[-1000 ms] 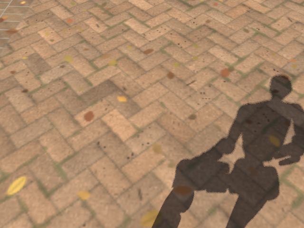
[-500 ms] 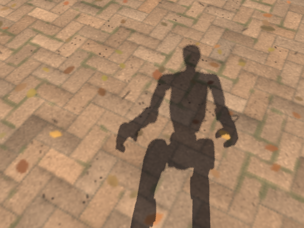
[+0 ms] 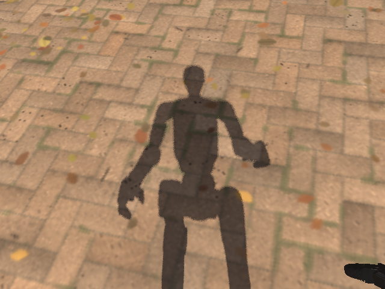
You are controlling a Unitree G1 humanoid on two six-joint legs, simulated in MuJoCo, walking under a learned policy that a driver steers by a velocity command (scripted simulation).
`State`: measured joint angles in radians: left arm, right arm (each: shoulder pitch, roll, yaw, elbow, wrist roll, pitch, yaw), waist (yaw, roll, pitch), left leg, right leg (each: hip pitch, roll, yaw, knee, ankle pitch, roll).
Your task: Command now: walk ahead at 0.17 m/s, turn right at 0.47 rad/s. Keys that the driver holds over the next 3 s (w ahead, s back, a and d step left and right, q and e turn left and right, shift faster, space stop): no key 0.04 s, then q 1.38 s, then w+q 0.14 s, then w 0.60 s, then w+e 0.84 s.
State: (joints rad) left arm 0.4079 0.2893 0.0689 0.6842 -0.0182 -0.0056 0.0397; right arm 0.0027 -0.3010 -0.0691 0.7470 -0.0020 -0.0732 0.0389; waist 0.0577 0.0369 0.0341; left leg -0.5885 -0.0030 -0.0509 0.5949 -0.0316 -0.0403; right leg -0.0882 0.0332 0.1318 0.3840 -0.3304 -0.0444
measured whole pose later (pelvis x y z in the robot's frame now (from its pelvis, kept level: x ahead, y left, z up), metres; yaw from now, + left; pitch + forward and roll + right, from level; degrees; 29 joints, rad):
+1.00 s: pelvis +0.11 +0.03 -0.01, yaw +25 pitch +2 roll -1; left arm 0.16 0.33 0.09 0.68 0.01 0.01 0.04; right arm 0.15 -0.30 -0.07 0.65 0.00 0.03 0.01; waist 0.01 -0.04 0.06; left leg -0.30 -0.03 -0.02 0.53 -0.26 0.05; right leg -0.48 -0.04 0.00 1.08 -0.52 0.07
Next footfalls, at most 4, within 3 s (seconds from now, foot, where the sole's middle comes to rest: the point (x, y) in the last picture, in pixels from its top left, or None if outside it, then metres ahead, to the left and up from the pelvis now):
0.10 left None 0.21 0.12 -0.78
0.46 right None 0.19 -0.11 -0.78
0.88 left None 0.12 0.14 -0.78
1.36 right None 0.25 -0.04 -0.78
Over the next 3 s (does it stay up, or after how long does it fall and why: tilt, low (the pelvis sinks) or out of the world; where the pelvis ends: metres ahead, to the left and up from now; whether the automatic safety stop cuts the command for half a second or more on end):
stays up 0.56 0.57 0.00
